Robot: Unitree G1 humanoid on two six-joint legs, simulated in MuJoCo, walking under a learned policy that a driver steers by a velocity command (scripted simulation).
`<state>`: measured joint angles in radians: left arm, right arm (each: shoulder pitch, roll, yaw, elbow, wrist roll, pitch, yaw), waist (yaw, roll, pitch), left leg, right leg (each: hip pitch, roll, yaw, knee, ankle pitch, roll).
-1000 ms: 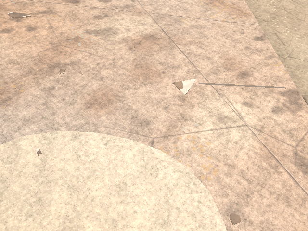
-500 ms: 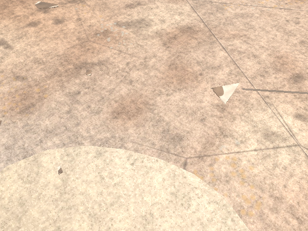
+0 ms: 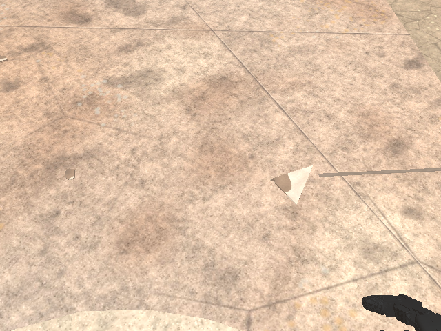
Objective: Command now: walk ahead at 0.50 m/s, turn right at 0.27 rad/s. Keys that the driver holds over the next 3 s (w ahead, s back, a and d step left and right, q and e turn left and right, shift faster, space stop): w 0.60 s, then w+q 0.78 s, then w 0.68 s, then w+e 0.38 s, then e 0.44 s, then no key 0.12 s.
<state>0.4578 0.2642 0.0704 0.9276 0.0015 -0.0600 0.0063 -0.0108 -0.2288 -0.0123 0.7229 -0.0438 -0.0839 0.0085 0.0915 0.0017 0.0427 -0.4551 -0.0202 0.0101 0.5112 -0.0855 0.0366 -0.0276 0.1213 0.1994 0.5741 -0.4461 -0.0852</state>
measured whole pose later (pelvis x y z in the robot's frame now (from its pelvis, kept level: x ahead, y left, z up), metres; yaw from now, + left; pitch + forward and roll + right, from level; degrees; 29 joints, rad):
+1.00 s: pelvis +0.52 -0.02 +0.01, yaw +7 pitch +1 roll -1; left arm 0.42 0.20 0.03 0.98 0.02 -0.09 0.02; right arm 0.07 -0.21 -0.03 0.82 -0.03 -0.02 0.05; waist 0.05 0.02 0.05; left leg -0.56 0.02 0.11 0.62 -0.08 0.10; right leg 0.13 0.04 -0.23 0.22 -0.37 -0.04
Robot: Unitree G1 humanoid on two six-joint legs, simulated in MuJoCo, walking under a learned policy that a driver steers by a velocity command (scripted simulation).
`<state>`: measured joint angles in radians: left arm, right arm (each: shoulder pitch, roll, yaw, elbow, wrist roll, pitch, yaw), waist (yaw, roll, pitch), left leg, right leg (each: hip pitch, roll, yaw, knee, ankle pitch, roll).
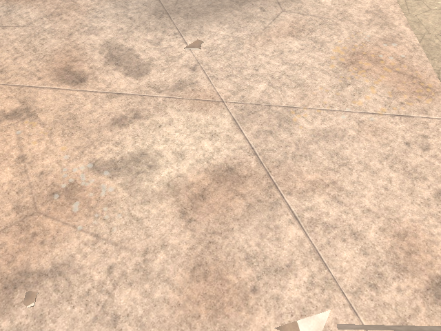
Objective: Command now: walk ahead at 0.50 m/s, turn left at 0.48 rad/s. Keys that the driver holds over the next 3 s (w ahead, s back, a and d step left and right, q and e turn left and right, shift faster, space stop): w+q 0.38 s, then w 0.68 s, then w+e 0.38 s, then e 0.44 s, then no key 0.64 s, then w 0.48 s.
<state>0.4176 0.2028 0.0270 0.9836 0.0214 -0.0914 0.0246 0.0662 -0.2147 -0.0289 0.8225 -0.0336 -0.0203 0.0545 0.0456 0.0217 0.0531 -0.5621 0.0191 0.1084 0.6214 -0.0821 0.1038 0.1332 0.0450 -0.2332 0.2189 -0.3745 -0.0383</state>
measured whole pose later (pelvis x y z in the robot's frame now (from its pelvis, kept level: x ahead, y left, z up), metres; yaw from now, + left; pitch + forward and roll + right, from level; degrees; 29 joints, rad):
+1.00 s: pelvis +0.54 +0.07 +0.01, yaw +19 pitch +1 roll -2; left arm 0.45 0.22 0.03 0.95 0.01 -0.08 -0.01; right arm 0.07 -0.24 -0.01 0.79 -0.03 -0.03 0.04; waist 0.06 0.05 0.03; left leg -0.59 0.08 0.03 0.66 -0.06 0.02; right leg 0.03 0.07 -0.05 0.19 -0.24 -0.06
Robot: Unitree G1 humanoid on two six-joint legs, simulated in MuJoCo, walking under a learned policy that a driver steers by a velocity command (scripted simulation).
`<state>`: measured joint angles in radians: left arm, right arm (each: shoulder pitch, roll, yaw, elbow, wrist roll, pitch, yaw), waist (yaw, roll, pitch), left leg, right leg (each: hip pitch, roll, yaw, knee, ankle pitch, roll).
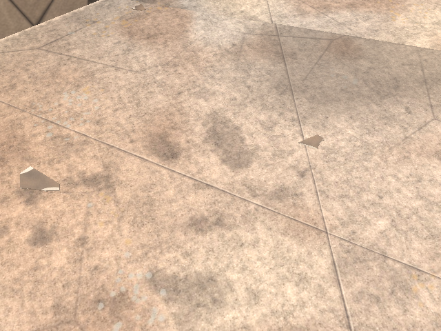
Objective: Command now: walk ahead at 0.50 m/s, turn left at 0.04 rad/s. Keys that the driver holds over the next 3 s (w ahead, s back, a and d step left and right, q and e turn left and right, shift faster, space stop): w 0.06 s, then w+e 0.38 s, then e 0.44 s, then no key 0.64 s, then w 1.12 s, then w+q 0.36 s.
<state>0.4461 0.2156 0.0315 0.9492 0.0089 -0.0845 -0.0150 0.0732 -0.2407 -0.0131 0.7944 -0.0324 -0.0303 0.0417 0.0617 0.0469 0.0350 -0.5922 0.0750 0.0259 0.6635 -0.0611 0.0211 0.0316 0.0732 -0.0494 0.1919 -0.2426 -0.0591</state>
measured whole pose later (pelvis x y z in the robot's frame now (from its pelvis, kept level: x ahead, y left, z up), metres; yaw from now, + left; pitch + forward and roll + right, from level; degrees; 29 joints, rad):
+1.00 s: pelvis +0.39 -0.01 -0.01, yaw -27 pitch +1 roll +1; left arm 0.24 0.27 0.07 0.82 0.02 0.02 0.00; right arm 0.15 -0.25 -0.05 0.80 -0.03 0.04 -0.03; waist 0.04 0.02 0.06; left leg -0.55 0.06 -0.06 0.96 -0.33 -0.05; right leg -0.32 0.14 0.06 0.40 -0.09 -0.12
